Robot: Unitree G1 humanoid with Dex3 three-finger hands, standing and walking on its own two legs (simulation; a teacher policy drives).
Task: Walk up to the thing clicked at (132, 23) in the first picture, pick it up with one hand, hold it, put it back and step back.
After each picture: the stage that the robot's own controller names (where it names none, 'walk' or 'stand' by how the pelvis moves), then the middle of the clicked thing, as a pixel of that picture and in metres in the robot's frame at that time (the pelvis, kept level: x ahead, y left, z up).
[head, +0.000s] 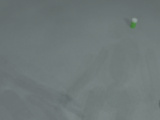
stand; (133, 23) +1.72 -0.60 -0.72
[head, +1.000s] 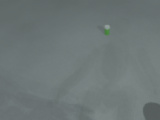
walk; (107, 30) +1.65 -0.12 -0.69
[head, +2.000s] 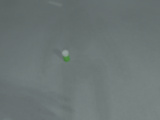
walk; (66, 56) +1.07 +0.29 -0.72
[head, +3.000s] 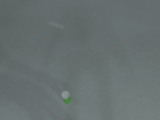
walk; (66, 97) +0.64 +0.26 -0.72
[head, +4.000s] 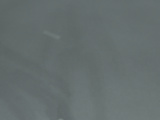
stand; out of the picture +0.41 +0.20 -0.70
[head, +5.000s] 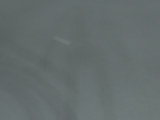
walk; out of the picture +0.36 +0.16 -0.72
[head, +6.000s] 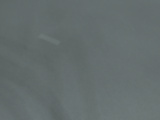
stand; out of the picture +0.15 +0.05 -0.70
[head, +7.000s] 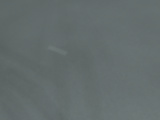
stand; out of the picture +0.21 +0.08 -0.72
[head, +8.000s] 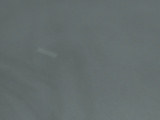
stand; out of the picture +0.15 +0.10 -0.72
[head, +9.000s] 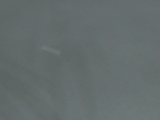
stand; out of the picture +0.19 +0.08 -0.73
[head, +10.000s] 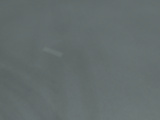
stand; out of the picture +0.18 +0.08 -0.73
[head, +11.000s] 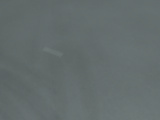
stand; out of the picture +0.19 +0.08 -0.73
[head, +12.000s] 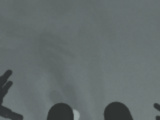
go down; (73, 116) +0.25 +0.06 -0.49
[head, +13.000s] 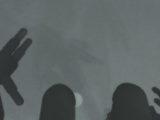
go down; (75, 100) +0.28 +0.06 -0.34
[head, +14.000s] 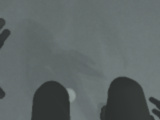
go down; (68, 96) +0.29 +0.06 -0.31
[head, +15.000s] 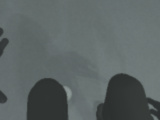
close in; (63, 95) +0.30 +0.07 -0.29
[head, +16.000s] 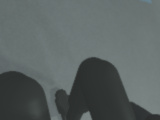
close; (16, 91) +0.31 +0.09 -0.24
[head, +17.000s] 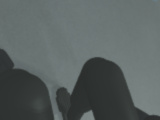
lift; (17, 88) +0.30 +0.10 -0.24
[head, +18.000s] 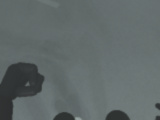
lift; out of the picture +0.25 +0.06 -0.53
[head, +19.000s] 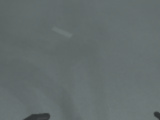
stand; out of the picture +0.22 +0.05 -0.65
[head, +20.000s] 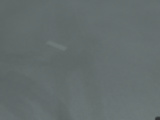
stand; out of the picture +0.20 +0.04 -0.66
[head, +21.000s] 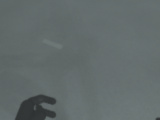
hold; out of the picture +0.22 +0.05 -0.65
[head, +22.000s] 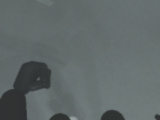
crouch; out of the picture +0.25 +0.06 -0.54
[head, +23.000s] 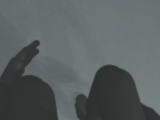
withdraw; (38, 89) +0.31 +0.09 -0.26
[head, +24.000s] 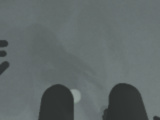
hold; (73, 96) +0.30 +0.05 -0.37
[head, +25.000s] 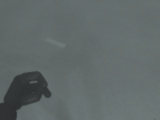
crouch; out of the picture +0.22 +0.05 -0.65
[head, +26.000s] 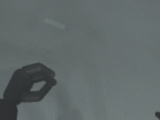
hold; out of the picture +0.25 +0.04 -0.59
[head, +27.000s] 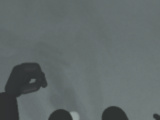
lower; (73, 118) +0.26 +0.06 -0.52
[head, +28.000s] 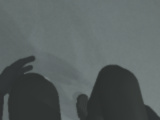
rise; (40, 86) +0.31 +0.09 -0.24
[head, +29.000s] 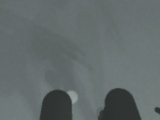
stand; (71, 97) +0.28 +0.06 -0.43
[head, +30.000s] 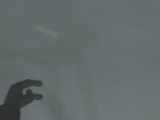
stand; out of the picture +0.22 +0.04 -0.64
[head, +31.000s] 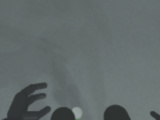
rise; (76, 113) +0.27 +0.05 -0.53
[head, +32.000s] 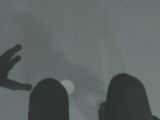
rise; (66, 88) +0.32 +0.06 -0.29
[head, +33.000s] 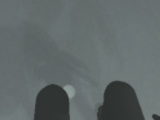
walk; (68, 92) +0.31 +0.06 -0.37
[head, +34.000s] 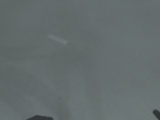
lower; out of the picture +0.23 +0.04 -0.65
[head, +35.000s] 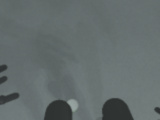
withdraw; (72, 105) +0.29 +0.06 -0.48
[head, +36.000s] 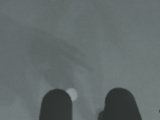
stand; (70, 95) +0.31 +0.06 -0.41
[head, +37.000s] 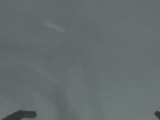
hold; out of the picture +0.25 +0.04 -0.61
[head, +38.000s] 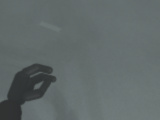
lower; out of the picture +0.25 +0.05 -0.64
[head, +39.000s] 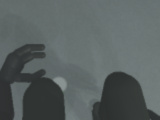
rise; (58, 86) +0.33 +0.07 -0.28
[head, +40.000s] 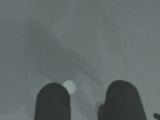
withdraw; (68, 88) +0.32 +0.06 -0.36
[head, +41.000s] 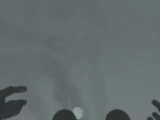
withdraw; (77, 114) +0.30 +0.05 -0.53
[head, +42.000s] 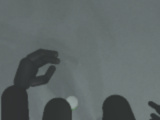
withdraw; (71, 103) +0.31 +0.06 -0.45
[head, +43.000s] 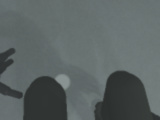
rise; (61, 83) +0.34 +0.07 -0.27
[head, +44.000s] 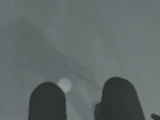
stand; (63, 86) +0.33 +0.06 -0.34
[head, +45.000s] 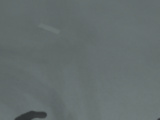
lower; out of the picture +0.25 +0.04 -0.63
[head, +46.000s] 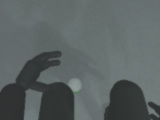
withdraw; (75, 86) +0.34 +0.06 -0.36
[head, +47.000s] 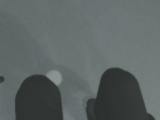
hold; (52, 80) +0.35 +0.08 -0.26
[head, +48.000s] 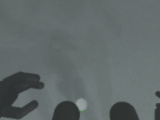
hold; (81, 105) +0.31 +0.05 -0.48
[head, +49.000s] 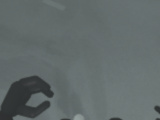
hold; out of the picture +0.28 +0.05 -0.57
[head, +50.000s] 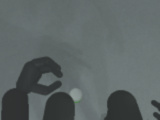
hold; (75, 95) +0.33 +0.05 -0.41
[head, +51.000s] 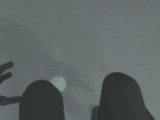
stand; (57, 86) +0.34 +0.06 -0.25
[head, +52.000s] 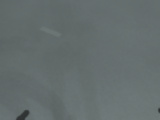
stand; out of the picture +0.25 +0.06 -0.62
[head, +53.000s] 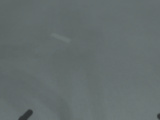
stand; out of the picture +0.27 +0.05 -0.65
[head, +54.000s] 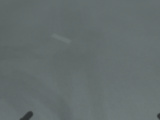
stand; out of the picture +0.27 +0.05 -0.65
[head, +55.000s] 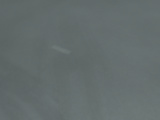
stand; out of the picture +0.29 +0.05 -0.71
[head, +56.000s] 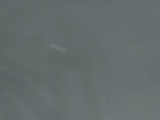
stand; out of the picture +0.27 +0.05 -0.72
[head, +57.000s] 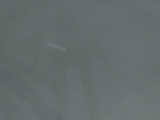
walk; out of the picture +0.25 +0.07 -0.72
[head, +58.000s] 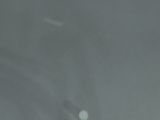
walk; (83, 116) +0.37 +0.06 -0.71
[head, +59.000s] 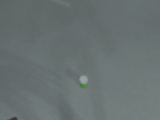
walk; (83, 82) +0.63 +0.04 -0.69
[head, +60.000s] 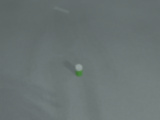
stand; (78, 70) +0.89 +0.09 -0.70
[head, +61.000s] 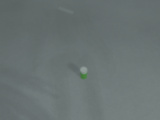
stand; (83, 73) +0.86 +0.05 -0.72
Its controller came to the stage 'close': yes
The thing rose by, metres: 0.00
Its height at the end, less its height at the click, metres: +0.00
